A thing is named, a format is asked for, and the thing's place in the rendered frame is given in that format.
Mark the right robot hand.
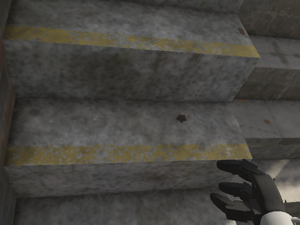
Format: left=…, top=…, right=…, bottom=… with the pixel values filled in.
left=210, top=158, right=286, bottom=225

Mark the right robot forearm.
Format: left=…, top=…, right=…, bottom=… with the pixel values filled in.
left=260, top=211, right=296, bottom=225

